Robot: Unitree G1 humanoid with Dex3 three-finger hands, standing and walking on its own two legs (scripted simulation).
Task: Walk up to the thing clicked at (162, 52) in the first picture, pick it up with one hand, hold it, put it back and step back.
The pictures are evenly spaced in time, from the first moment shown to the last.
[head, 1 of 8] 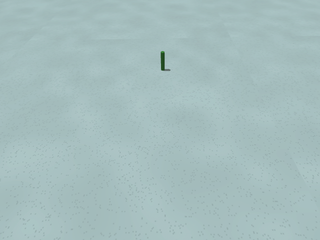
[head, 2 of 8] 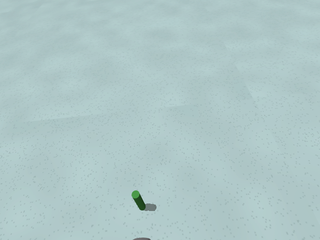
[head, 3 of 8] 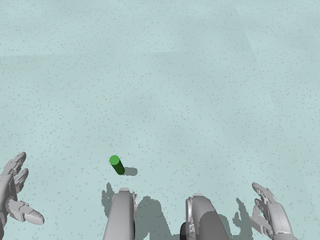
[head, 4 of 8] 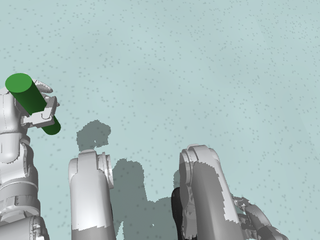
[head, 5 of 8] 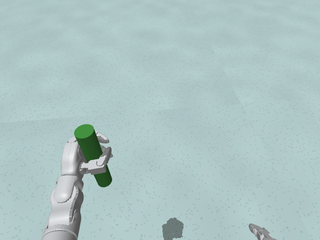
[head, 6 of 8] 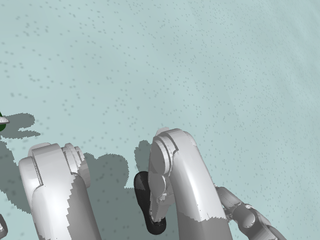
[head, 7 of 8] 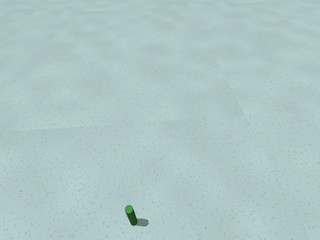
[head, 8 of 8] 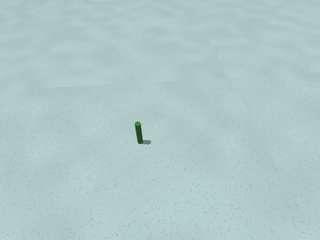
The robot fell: no
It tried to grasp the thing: yes
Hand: left
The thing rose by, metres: 0.66
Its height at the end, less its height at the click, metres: +0.00
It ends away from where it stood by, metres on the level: 0.02
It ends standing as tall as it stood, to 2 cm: yes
